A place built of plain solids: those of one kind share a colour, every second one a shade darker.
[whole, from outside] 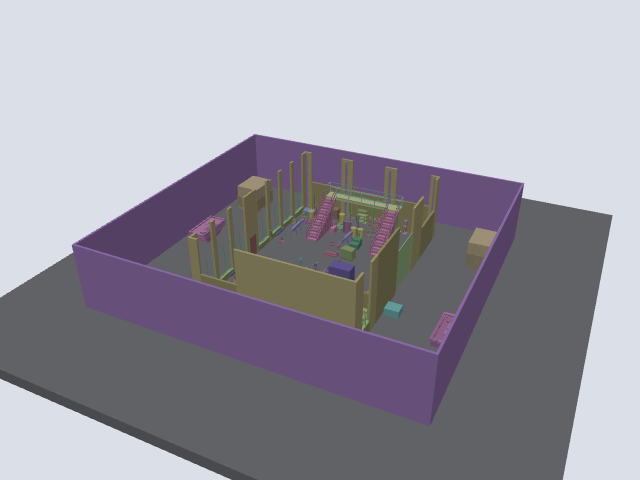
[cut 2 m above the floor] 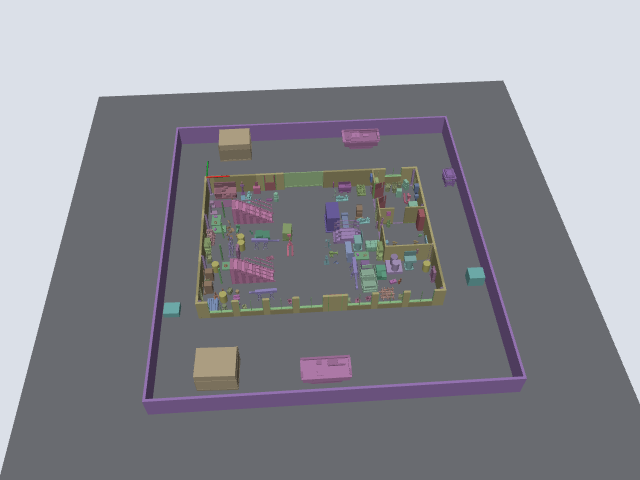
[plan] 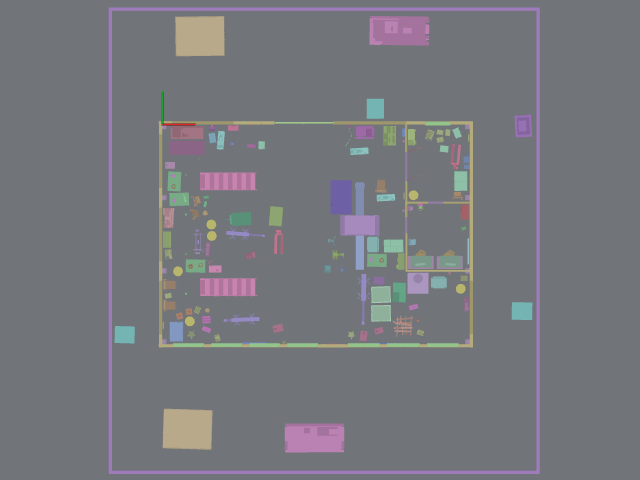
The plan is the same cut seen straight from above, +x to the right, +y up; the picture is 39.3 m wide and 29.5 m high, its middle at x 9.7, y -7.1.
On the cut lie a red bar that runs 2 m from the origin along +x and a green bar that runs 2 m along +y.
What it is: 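A firm's repair and maintenance workshop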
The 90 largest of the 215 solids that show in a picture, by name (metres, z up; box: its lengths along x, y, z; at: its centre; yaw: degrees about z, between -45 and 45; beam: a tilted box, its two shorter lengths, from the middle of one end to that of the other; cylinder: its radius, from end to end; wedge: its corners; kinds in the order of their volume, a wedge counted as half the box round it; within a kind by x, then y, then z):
{
 "yard_bound_1": {"box": [0.2, 28.68, 5.85], "at": [-3.19, -7.14, 2.88]},
 "yard_bound_2": {"box": [26.5, 0.2, 5.85], "at": [9.96, -21.38, 2.88]},
 "yard_bound_3": {"box": [26.5, 0.2, 5.85], "at": [9.96, 7.09, 2.88]},
 "yard_bound_4": {"box": [0.2, 28.68, 5.85], "at": [23.11, -7.14, 2.88]},
 "wall_1": {"box": [0.2, 0.81, 6.35], "at": [-0.1, -13.3, 3.12]},
 "wall_2": {"box": [0.2, 3.31, 3.2], "at": [-0.1, -11.25, 1.55]},
 "wall_3": {"box": [0.2, 1.21, 6.35], "at": [-0.1, -9.0, 3.12]},
 "wall_4": {"box": [0.2, 3.31, 3.2], "at": [-0.1, -6.75, 1.55]},
 "wall_5": {"box": [0.2, 1.21, 6.35], "at": [-0.1, -4.5, 3.12]},
 "wall_6": {"box": [0.2, 3.31, 3.2], "at": [-0.1, -2.25, 1.55]},
 "wall_7": {"box": [0.2, 0.81, 6.35], "at": [-0.1, -0.2, 3.12]},
 "wall_8": {"box": [0.81, 0.2, 6.35], "at": [0.2, 0.1, 3.12]},
 "wall_9": {"box": [0.91, 0.2, 6.35], "at": [0.25, -13.6, 3.12]},
 "wall_10": {"box": [1.86, 0.2, 0.65], "at": [1.62, -13.6, 0.28]},
 "wall_11": {"box": [3.81, 0.2, 3.2], "at": [2.5, 0.1, 1.55]},
 "wall_12": {"box": [0.51, 0.2, 6.35], "at": [2.8, -13.6, 3.12]},
 "wall_13": {"box": [1.86, 0.2, 0.65], "at": [3.98, -13.6, 0.28]},
 "wall_14": {"box": [0.51, 0.2, 6.35], "at": [5.15, -13.6, 3.12]},
 "wall_15": {"box": [2.51, 0.2, 6.35], "at": [5.65, 0.1, 3.12]},
 "wall_16": {"box": [1.81, 0.2, 0.65], "at": [6.3, -13.6, 0.28]},
 "wall_17": {"box": [0.51, 0.2, 6.35], "at": [7.45, -13.6, 3.12]},
 "wall_18": {"box": [1.86, 0.2, 0.65], "at": [8.62, -13.6, 0.28]},
 "wall_19": {"box": [1.91, 0.2, 6.35], "at": [10.5, -13.6, 3.12]},
 "wall_20": {"box": [1.91, 0.2, 0.65], "at": [12.4, -13.6, 0.28]},
 "wall_21": {"box": [4.51, 0.2, 6.35], "at": [12.75, 0.1, 3.12]},
 "wall_22": {"box": [0.51, 0.2, 6.35], "at": [13.6, -13.6, 3.12]},
 "wall_23": {"box": [1.96, 0.2, 0.65], "at": [14.82, -13.6, 0.28]},
 "wall_24": {"box": [0.06, 2.36, 2.77], "at": [14.97, -7.88, 1.33]},
 "wall_25": {"box": [0.06, 0.96, 2.77], "at": [14.97, -5.22, 1.33]},
 "wall_26": {"box": [0.06, 1.66, 2.65], "at": [15.03, -0.83, 1.27]},
 "wall_27": {"box": [1.21, 0.2, 6.35], "at": [15.6, 0.1, 3.12]},
 "wall_28": {"box": [1.32, 0.06, 2.65], "at": [15.66, -4.83, 1.27]},
 "wall_29": {"box": [0.51, 0.2, 6.35], "at": [16.05, -13.6, 3.12]},
 "wall_30": {"box": [3.96, 0.06, 2.77], "at": [16.92, -9.03, 1.33]},
 "wall_31": {"box": [3.9, 0.06, 2.65], "at": [16.95, -8.97, 1.27]},
 "wall_32": {"box": [1.51, 0.2, 1.15], "at": [16.95, 0.1, 0.53]},
 "wall_33": {"box": [1.91, 0.2, 0.65], "at": [17.25, -13.6, 0.28]},
 "wall_34": {"box": [1.62, 0.06, 2.65], "at": [18.09, -4.83, 1.27]},
 "wall_35": {"box": [1.41, 0.2, 6.35], "at": [18.4, 0.1, 3.12]},
 "wall_36": {"box": [0.91, 0.2, 6.35], "at": [18.65, -13.6, 3.12]},
 "wall_37": {"box": [0.2, 0.81, 6.35], "at": [19.0, -13.3, 3.12]},
 "wall_38": {"box": [0.2, 3.31, 3.2], "at": [19.0, -11.25, 1.55]},
 "wall_39": {"box": [0.2, 0.61, 6.35], "at": [19.0, -9.3, 3.12]},
 "wall_40": {"box": [0.2, 4.2, 6.35], "at": [19.0, -6.9, 3.12]},
 "wall_41": {"box": [0.2, 5.0, 6.35], "at": [19.0, -2.3, 3.12]},
 "beyond_container_1": {"box": [2.93, 2.32, 2.59], "at": [1.54, -18.73, 1.24], "yaw": -1.8},
 "beyond_container_2": {"box": [2.93, 2.32, 2.59], "at": [2.34, 5.43, 1.24], "yaw": 0.7},
 "beyond_skip_1": {"box": [3.39, 1.67, 0.46], "at": [9.36, -19.26, 0.88], "yaw": 0.1},
 "beyond_skip_2": {"box": [3.23, 1.61, 0.48], "at": [14.58, 5.76, 0.72], "yaw": -0.8},
 "screw_compressor_1": {"box": [1.3, 2.1, 0.15], "at": [11.0, -4.47, 0.03]},
 "screw_compressor_2": {"box": [1.1, 1.9, 1.55], "at": [11.0, -4.47, 0.97]},
 "beyond_pallets_1": {"box": [1.23, 1.05, 0.54], "at": [-2.3, -12.92, 0.26], "yaw": -1.5},
 "beyond_pallets_2": {"box": [1.06, 1.23, 0.67], "at": [13.1, 0.97, 0.33], "yaw": 0.3},
 "beyond_pallets_3": {"box": [1.26, 1.08, 1.07], "at": [22.12, -11.47, 0.53], "yaw": -0.7},
 "raised_floor_steel_grating_1": {"box": [1.1, 7.6, 0.2], "at": [0.97, -6.75, 2.7]},
 "drum_1": {"cylinder": 0.3, "from": [0.97, -9.03, 0.0], "to": [0.97, -9.03, 0.87]},
 "drum_2": {"cylinder": 0.3, "from": [1.7, -12.1, 0.0], "to": [1.7, -12.1, 0.87]},
 "drum_3": {"cylinder": 0.3, "from": [3.02, -6.15, 0.0], "to": [3.02, -6.15, 0.87]},
 "drum_4": {"cylinder": 0.3, "from": [3.05, -6.85, 0.0], "to": [3.05, -6.85, 0.87]},
 "drum_5": {"cylinder": 0.3, "from": [15.45, -4.35, 0.0], "to": [15.45, -4.35, 0.87]},
 "drum_6": {"cylinder": 0.3, "from": [18.35, -10.1, 0.0], "to": [18.35, -10.1, 0.87]},
 "parts_trays_1": {"box": [0.58, 0.75, 0.78], "at": [4.6, -5.82, 0.34], "yaw": 3.5},
 "parts_trays_2": {"box": [1.22, 0.81, 0.59], "at": [4.87, -5.81, 0.24], "yaw": 3.5},
 "parts_trays_3": {"box": [0.77, 0.59, 0.57], "at": [14.58, -10.03, 0.23], "yaw": -2.1},
 "drums_bund_1": {"box": [1.3, 1.3, 0.35], "at": [15.72, -9.76, 0.13]},
 "drums_bund_2": {"cylinder": 0.3, "from": [15.73, -9.46, 0.31], "to": [15.73, -9.46, 1.18]},
 "drums_bund_3": {"cylinder": 0.3, "from": [15.76, -10.08, 0.31], "to": [15.76, -10.08, 1.18]},
 "wheelie_bin_1": {"box": [0.62, 0.51, 1.12], "at": [0.52, -11.13, 0.51]},
 "wheelie_bin_2": {"box": [0.62, 0.51, 1.12], "at": [0.52, -9.86, 0.51]},
 "wheelie_bin_3": {"box": [0.51, 0.62, 1.12], "at": [13.45, -3.72, 0.51], "yaw": -3.0},
 "stile_1": {"box": [1.3, 1.25, 0.56], "at": [12.15, -6.2, 0.23]},
 "roller_shutter_1": {"box": [3.46, 0.06, 3.78], "at": [8.7, 0.12, 2.11]},
 "cupboard_steel_1": {"box": [0.45, 0.92, 1.88], "at": [18.62, -5.38, 0.89]},
 "stillage_1": {"box": [1.08, 0.88, 0.38], "at": [13.45, -11.61, 0.14], "yaw": 1.2},
 "stillage_2": {"box": [1.08, 0.88, 0.43], "at": [13.45, -10.46, 0.17], "yaw": 2.2},
 "pallet_1": {"box": [0.8, 1.2, 0.19], "at": [0.75, -3.5, 0.05], "yaw": -2.7},
 "pallet_2": {"box": [1.2, 0.8, 0.19], "at": [1.05, -4.6, 0.05], "yaw": 1.8},
 "pallet_3": {"box": [1.2, 0.8, 0.19], "at": [2.05, -8.7, 0.05], "yaw": -1.2},
 "pallet_4": {"box": [1.2, 0.8, 0.19], "at": [13.2, -8.35, 0.05], "yaw": -1.2},
 "pallet_load_1": {"box": [0.76, 1.14, 0.85], "at": [7.0, -5.65, 0.57], "yaw": -4.8},
 "floor_pipes_1": {"box": [0.52, 2.13, 0.31], "at": [12.15, -7.87, 0.1]},
 "floor_pipes_2": {"box": [0.52, 2.05, 0.31], "at": [12.15, -4.57, 0.1]},
 "parts_washer_1": {"box": [0.69, 0.95, 0.25], "at": [12.96, -7.38, 1.01]},
 "parts_washer_2": {"cylinder": 0.29, "from": [17.01, -9.71, 0.01], "to": [17.01, -9.71, 0.89]},
 "parts_washer_3": {"box": [0.97, 0.62, 0.28], "at": [17.01, -9.71, 1.03]},
 "workbench_1": {"box": [0.53, 0.63, 0.8], "at": [0.88, -0.49, 0.35]},
 "offcuts_bin_1": {"box": [0.77, 0.42, 0.64], "at": [3.26, -8.88, 0.27], "yaw": 0.6},
 "roll_cab_1": {"box": [0.68, 0.46, 0.64], "at": [13.32, -9.6, 0.43], "yaw": -2.9},
 "fire_extinguisher_1": {"box": [0.64, 0.34, 0.79], "at": [4.37, -0.22, 0.34]},
 "hydraulic_cylinder_1": {"box": [0.3, 1.65, 0.32], "at": [12.39, -10.01, 0.89], "yaw": -1.0}
}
